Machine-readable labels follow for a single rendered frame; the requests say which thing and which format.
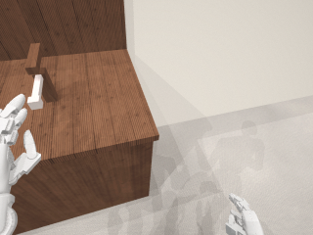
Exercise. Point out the tap lever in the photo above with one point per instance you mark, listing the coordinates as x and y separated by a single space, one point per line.
34 101

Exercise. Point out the left robot forearm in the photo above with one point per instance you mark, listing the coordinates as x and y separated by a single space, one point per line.
8 216

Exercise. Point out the counter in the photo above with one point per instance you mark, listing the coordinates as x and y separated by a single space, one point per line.
95 132

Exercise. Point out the robot left hand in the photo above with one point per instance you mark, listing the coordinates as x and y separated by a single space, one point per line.
11 119

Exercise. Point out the robot right hand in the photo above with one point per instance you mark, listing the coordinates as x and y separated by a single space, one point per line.
247 223

